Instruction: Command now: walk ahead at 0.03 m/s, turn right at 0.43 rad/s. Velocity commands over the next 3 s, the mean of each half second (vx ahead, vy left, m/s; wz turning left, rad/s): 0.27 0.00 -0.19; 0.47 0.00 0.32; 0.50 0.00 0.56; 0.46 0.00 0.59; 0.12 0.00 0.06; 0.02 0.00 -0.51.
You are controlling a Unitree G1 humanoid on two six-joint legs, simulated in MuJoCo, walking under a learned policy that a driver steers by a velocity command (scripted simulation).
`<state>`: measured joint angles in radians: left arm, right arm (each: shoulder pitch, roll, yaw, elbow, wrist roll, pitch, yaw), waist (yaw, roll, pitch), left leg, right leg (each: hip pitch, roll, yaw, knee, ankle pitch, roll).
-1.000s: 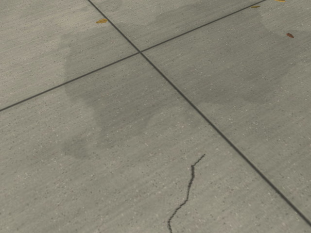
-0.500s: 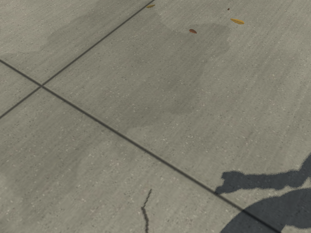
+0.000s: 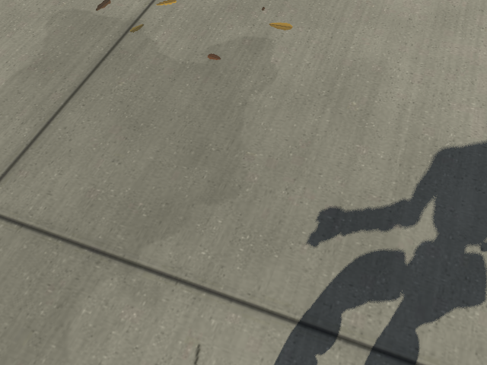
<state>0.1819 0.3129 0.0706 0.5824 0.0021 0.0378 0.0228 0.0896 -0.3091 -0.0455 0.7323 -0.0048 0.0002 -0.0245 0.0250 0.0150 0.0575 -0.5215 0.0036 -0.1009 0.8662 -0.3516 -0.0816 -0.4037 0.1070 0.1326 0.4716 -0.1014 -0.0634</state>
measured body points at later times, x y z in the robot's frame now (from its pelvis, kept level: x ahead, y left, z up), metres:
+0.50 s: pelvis +0.11 +0.01 +0.01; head +0.13 +0.01 +0.46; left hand +0.34 +0.23 -0.08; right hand +0.08 -0.28 -0.11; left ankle +0.03 +0.15 -0.73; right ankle +0.19 -0.14 -0.71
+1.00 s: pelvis +0.35 -0.03 -0.01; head +0.38 -0.03 +0.44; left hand +0.32 +0.25 -0.13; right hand +0.59 -0.23 -0.09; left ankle +0.52 +0.11 -0.71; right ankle +0.19 -0.14 -0.73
